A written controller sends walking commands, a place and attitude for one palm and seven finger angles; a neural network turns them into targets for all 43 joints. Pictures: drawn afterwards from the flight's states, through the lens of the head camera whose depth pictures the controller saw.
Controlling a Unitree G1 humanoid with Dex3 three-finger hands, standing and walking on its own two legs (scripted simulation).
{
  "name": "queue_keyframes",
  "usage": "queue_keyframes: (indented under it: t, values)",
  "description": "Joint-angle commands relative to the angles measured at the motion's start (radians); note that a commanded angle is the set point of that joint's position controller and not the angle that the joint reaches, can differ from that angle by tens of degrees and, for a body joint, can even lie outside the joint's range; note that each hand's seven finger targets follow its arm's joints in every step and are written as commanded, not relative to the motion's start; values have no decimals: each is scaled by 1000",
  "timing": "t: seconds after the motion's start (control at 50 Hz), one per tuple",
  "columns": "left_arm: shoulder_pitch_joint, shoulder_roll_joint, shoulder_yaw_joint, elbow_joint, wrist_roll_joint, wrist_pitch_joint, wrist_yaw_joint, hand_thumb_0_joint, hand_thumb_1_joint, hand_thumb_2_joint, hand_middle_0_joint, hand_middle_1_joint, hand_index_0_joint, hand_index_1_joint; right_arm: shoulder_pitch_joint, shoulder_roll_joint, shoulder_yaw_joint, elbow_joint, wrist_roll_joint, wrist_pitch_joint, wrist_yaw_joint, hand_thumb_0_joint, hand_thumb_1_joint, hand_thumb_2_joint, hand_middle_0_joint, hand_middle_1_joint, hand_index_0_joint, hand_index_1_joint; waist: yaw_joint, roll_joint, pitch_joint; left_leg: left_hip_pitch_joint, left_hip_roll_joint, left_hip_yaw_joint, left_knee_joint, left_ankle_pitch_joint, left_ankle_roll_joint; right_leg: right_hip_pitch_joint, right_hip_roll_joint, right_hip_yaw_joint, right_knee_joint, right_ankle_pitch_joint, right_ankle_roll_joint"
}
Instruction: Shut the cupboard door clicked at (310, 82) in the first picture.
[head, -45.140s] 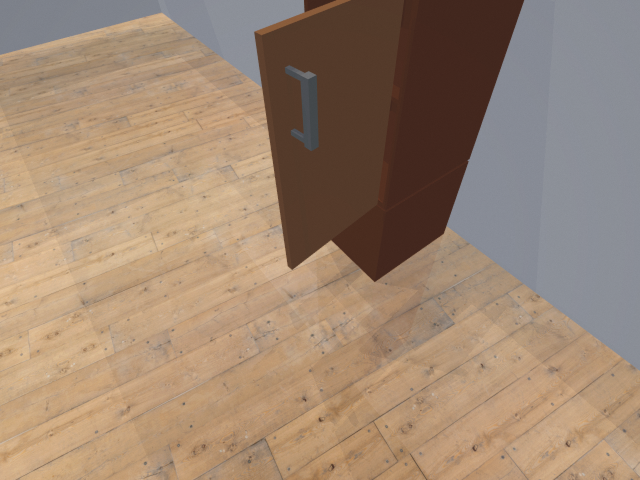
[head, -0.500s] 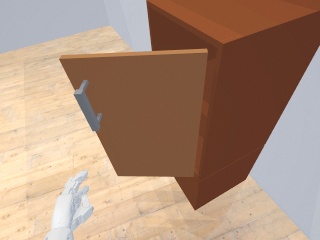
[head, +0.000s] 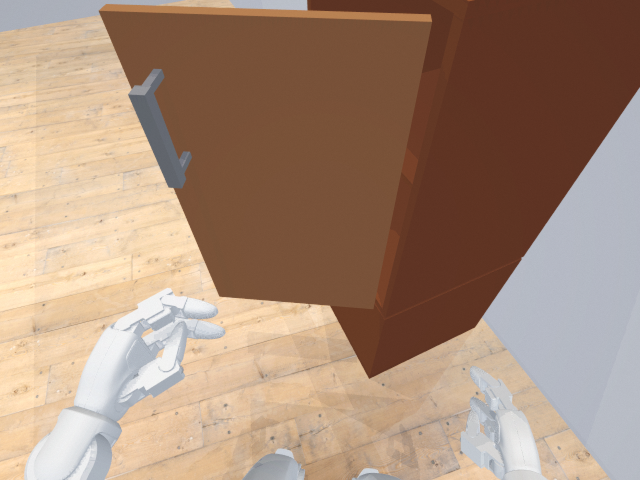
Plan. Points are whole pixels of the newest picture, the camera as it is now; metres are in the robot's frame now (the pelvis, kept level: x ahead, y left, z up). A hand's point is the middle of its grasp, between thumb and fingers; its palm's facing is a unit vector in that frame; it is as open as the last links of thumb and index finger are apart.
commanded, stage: raise the hand and make a fist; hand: left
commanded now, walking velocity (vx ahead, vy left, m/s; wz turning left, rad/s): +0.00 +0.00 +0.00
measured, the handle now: (166, 132) +0.48 +0.23 +0.18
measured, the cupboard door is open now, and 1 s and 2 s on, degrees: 60 60 60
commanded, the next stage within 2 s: bring the fist close to the handle in 1.22 s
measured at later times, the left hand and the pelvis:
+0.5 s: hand (89, 306) +0.25 +0.25 +0.14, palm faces +0.01 -1.00 -0.06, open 3.1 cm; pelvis +0.02 +0.06 +0.03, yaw -2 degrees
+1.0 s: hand (46, 284) +0.26 +0.28 +0.17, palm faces -0.05 -1.00 -0.03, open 3.1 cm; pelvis +0.02 +0.09 +0.05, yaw -1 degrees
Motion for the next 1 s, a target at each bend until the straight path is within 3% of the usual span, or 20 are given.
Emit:
queue_keyframes:
  t: [0.0, 0.04, 0.08, 0.12, 0.16, 0.2, 0.24, 0.26, 0.34, 0.38, 0.44, 0.52, 0.6, 0.64, 0.7, 0.76, 0.82, 0.86, 0.92, 0.98]
  values:
    - [47, 216, 280, -230, -71, 118, 98, 0, 900, 900, -842, -1000, -842, -1000, -57, -122, -65, -200, 4, -27, -17, 0, -900, -900, 200, 300, 200, 300, 53, -54, -237, 52, 39, 14, -123, 113, 19, 347, -246, 409, -337, 222, 182]
    - [74, 181, 318, -255, -104, 128, 175, 0, 900, 900, -878, -1040, -878, -1040, -74, -102, -54, -202, 2, -26, -10, 0, -900, -900, 200, 300, 200, 300, 69, -115, -195, 40, 42, 2, -144, 101, 8, 362, -238, 404, -346, 240, 180]
    - [90, 127, 271, -281, -95, 96, 203, 0, 900, 900, -915, -1080, -915, -1080, -47, -106, -58, -193, -1, -40, -3, 0, -900, -900, 200, 300, 200, 300, 47, -138, -151, 50, 43, 7, -168, 107, 10, 319, -219, 366, -345, 248, 175]
    - [92, 82, 178, -312, -67, 60, 194, 0, 900, 900, -952, -1120, -952, -1120, -24, -124, -59, -192, -5, -62, 4, 0, -900, -900, 200, 300, 200, 300, 19, -93, -122, 80, 45, 11, -183, 123, 18, 262, -203, 336, -336, 238, 169]
    - [64, 48, 81, -307, -42, 45, 166, 0, 900, 900, -988, -1160, -988, -1160, -2, -140, -60, -189, -1, -80, 4, 0, -900, -900, 200, 300, 200, 300, -16, -106, -83, 95, 49, 7, -186, 110, 28, 210, -196, 329, -340, 190, 175]
    - [42, 53, 36, -322, -33, 42, 135, 0, 900, 900, -1025, -1200, -1025, -1200, 26, -155, -64, -180, 3, -100, -4, 0, -900, -900, 200, 300, 200, 300, -29, -74, -87, 139, 48, 6, -204, 107, 41, 176, -169, 282, -341, 131, 153]
    - [8, 101, 55, -351, -34, 52, 130, 0, 900, 900, -1062, -1240, -1062, -1240, 25, -168, -66, -173, 6, -114, -16, 0, -900, -900, 200, 300, 200, 300, -29, -58, -91, 171, 49, 2, -213, 102, 48, 163, -157, 270, -351, 81, 139]
    - [-19, 134, 84, -391, -33, 51, 138, 0, 900, 900, -1080, -1260, -1080, -1260, 31, -168, -67, -170, 5, -118, -20, 0, -900, -900, 200, 300, 200, 300, -18, -53, -144, 193, 44, 4, -226, 109, 52, 192, -151, 253, -351, 66, 128]
    - [-49, 219, 190, -495, -17, 43, 225, 0, 900, 900, -1153, -1340, -1153, -1340, 17, -162, -58, -164, -5, -123, -22, 0, -900, -900, 200, 300, 200, 300, 21, 60, -201, 298, 43, 1, -286, 178, 51, 228, -111, 158, -307, 140, 76]
    - [-19, 163, 167, -494, -20, 44, 255, 0, 900, 900, -1190, -1380, -1190, -1380, 12, -147, -50, -164, -9, -120, -16, 0, -900, -900, 200, 300, 200, 300, 22, 75, -184, 334, 46, -3, -317, 214, 41, 230, -96, 107, -288, 211, 62]
    - [-9, 114, 126, -443, -28, 88, 249, 0, 900, 900, -1245, -1440, -1245, -1440, 7, -157, -45, -162, -6, -110, -5, 0, -900, -900, 200, 300, 200, 300, 9, 25, -133, 352, 57, -18, -339, 241, 31, 220, -84, 79, -294, 258, 62]
    - [-46, 69, 31, -426, -19, 220, 186, 0, 900, 900, -1300, -1500, -1300, -1500, 12, -167, -36, -169, 6, -96, -7, 0, -900, -900, 200, 300, 200, 300, 1, 34, -57, 381, 76, -54, -395, 241, 14, 219, -81, 59, -318, 259, 62]
    - [-117, 135, 81, -504, 4, 318, 182, 0, 900, 900, -1300, -1500, -1300, -1500, 6, -163, -27, -178, 6, -80, -13, 0, -900, -900, 200, 300, 200, 300, 15, 41, -96, 450, 88, -83, -439, 286, -2, 259, -82, 52, -338, 271, 58]
    - [-155, 194, 152, -551, 3, 328, 207, 0, 900, 900, -1300, -1500, -1300, -1500, -5, -159, -23, -173, -2, -70, -15, 0, -900, -900, 200, 300, 200, 300, 29, 50, -120, 485, 88, -83, -447, 330, -13, 282, -78, 52, -345, 288, 53]
    - [-224, 180, 171, -599, -6, 307, 229, 0, 900, 900, -1300, -1500, -1300, -1500, -16, -143, -12, -164, -7, -66, -9, 0, -900, -900, 200, 300, 200, 300, 34, 101, -157, 560, 102, -109, -469, 415, -50, 283, -75, 42, -347, 296, 51]
    - [-250, 158, 159, -559, -19, 311, 219, 0, 900, 900, -1300, -1500, -1300, -1500, -24, -146, -10, -142, -5, -65, -6, 0, -900, -900, 200, 300, 200, 300, 26, 78, -141, 581, 109, -123, -487, 408, -58, 284, -75, 40, -367, 292, 55]
    - [-234, 104, 105, -446, -25, 383, 175, 0, 900, 900, -1300, -1500, -1300, -1500, -33, -155, -11, -125, 7, -53, -8, 0, -900, -900, 200, 300, 200, 300, 19, 47, -62, 546, 109, -133, -521, 302, -55, 278, -78, 40, -392, 266, 59]
    - [-179, 79, 80, -387, -27, 443, 141, 0, 900, 900, -1300, -1500, -1300, -1500, -43, -158, -16, -131, 19, -41, -10, 0, -900, -900, 200, 300, 200, 300, 18, -5, -36, 506, 90, -95, -526, 246, -33, 307, -81, 42, -418, 265, 56]
    - [-203, 116, 106, -431, -21, 495, 133, 0, 900, 900, -1300, -1500, -1300, -1500, -67, -160, -16, -150, 21, -25, -16, 0, -900, -900, 200, 300, 200, 300, 27, -7, -40, 497, 85, -98, -549, 171, -26, 321, -81, 46, -424, 236, 56]
    - [-250, 180, 168, -568, -7, 451, 176, 0, 900, 900, -1300, -1500, -1300, -1500, -83, -149, -12, -171, 7, -28, -14, 0, -900, -900, 200, 300, 200, 300, 42, 42, -113, 540, 80, -90, -550, 202, -26, 351, -81, 51, -423, 234, 51]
